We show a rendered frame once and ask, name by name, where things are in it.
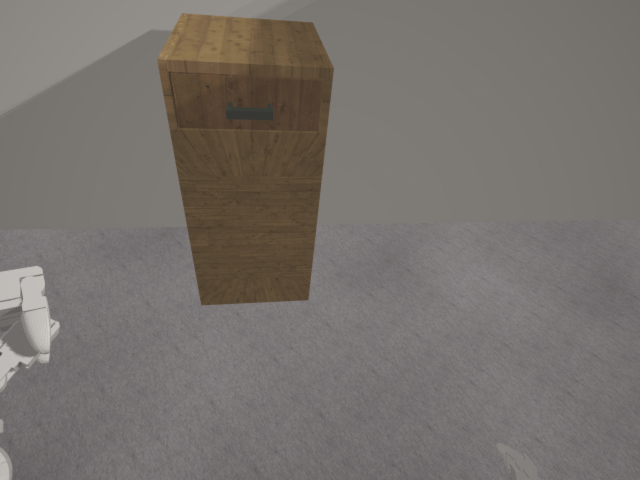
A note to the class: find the drawer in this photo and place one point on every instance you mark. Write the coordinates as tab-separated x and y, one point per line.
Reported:
201	100

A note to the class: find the robot right hand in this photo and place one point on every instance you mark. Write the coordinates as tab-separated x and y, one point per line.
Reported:
521	467

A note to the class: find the handle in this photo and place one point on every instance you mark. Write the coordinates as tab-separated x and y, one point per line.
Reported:
244	113

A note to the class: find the cabinet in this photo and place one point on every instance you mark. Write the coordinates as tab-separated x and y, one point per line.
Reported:
250	197

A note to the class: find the robot left hand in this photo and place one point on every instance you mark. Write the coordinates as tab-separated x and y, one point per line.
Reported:
25	315

